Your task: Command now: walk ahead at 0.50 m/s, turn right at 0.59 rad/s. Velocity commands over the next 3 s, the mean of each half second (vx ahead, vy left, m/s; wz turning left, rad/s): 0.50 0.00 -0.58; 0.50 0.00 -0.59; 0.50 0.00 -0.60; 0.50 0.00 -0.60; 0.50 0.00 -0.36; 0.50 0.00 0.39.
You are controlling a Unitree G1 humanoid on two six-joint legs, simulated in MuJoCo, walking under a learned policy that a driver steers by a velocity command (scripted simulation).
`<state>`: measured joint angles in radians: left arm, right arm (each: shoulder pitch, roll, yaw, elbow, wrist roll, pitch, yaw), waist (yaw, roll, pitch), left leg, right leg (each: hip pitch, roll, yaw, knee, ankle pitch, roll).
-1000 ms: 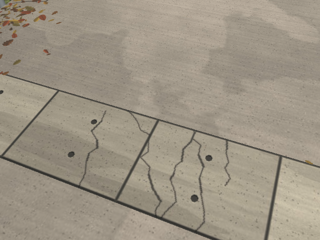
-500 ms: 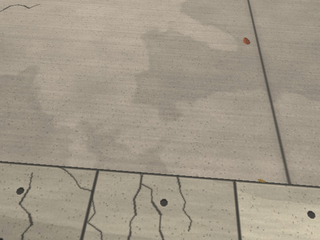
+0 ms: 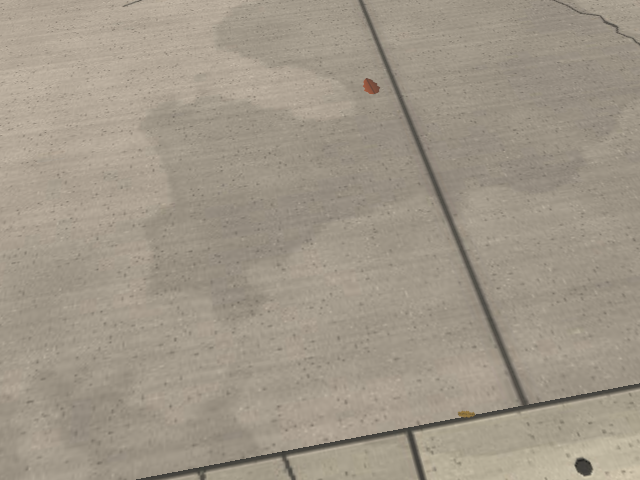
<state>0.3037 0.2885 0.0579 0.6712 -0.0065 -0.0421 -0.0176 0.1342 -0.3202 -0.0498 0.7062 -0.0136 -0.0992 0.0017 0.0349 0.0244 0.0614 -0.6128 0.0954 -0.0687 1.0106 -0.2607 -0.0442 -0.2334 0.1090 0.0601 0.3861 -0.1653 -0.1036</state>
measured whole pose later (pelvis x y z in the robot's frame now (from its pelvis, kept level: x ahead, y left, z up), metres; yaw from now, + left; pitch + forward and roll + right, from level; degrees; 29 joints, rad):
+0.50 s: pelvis +0.28 +0.04 +0.00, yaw -17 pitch +1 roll +2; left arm 0.25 0.32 0.07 0.66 -0.03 -0.01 0.00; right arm 0.28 -0.27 -0.06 0.79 -0.01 -0.10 0.01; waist -0.04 -0.05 0.04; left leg -0.15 -0.03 0.09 0.34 -0.20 0.03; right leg -0.62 -0.07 0.07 1.08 -0.27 0.01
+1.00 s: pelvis +0.51 -0.11 +0.00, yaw -35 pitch +1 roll +0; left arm 0.31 0.29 0.06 0.66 -0.01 -0.04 -0.02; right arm 0.13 -0.33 -0.04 0.72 -0.01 -0.10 0.01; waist 0.03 0.03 0.06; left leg -0.59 0.10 -0.07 1.02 -0.28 -0.04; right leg -0.24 0.11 0.06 0.38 -0.16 -0.10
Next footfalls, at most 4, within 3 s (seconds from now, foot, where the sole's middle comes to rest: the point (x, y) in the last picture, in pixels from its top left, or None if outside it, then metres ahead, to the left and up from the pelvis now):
0.26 left None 0.34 0.14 -0.78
0.78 right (456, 446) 0.52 -0.20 -0.78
1.26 left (436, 303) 0.87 -0.19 -0.78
1.78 right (604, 323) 0.82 -0.57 -0.78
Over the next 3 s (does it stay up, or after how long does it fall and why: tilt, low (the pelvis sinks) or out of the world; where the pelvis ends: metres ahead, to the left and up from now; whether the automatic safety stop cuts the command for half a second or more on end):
stays up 1.01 -1.02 0.00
